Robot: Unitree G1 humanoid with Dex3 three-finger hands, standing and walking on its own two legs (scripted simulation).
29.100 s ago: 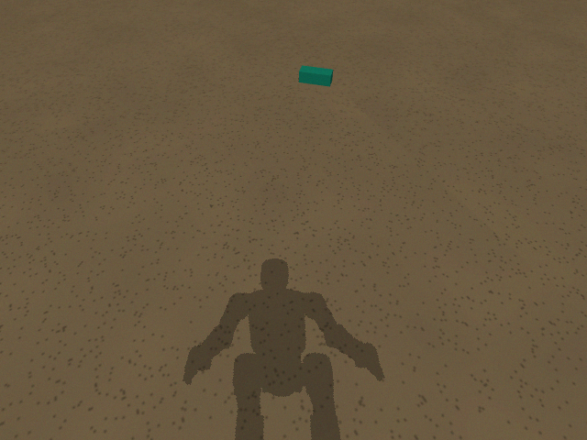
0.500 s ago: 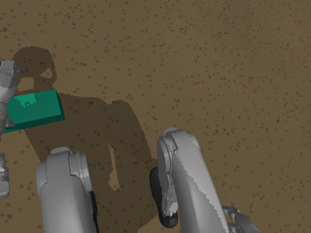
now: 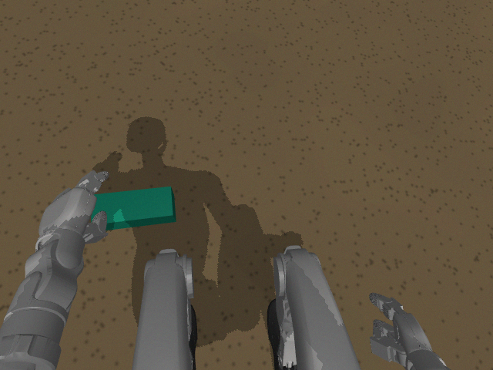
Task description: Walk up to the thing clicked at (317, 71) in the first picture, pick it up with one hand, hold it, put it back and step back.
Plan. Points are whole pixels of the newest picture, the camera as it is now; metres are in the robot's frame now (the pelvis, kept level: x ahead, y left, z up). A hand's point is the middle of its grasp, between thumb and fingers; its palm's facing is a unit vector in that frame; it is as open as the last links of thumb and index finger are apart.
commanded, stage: home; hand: left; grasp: from above
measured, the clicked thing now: (135, 208) +0.47 +0.27 -0.43
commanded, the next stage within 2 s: none
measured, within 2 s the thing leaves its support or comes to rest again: neither
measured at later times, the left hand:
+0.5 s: hand (50, 279) +0.25 +0.21 +0.10, palm faces +0.07 -0.95 -0.29, open 7.4 cm
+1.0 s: hand out of the picture +0.22 +0.19 +0.20, palm faces +0.16 -0.97 -0.19, open 7.4 cm
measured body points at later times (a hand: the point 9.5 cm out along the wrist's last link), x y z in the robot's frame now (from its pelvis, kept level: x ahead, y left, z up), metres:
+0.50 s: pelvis +0.05 +0.00 +0.18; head +0.13 +0.02 +0.62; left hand +0.24 +0.26 +0.12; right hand +0.24 -0.21 +0.09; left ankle +0.08 +0.12 -0.44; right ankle +0.08 -0.14 -0.44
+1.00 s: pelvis +0.08 +0.00 +0.24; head +0.10 +0.01 +0.69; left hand +0.21 +0.25 +0.21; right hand +0.28 -0.23 +0.19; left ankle +0.08 +0.12 -0.44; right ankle +0.08 -0.14 -0.44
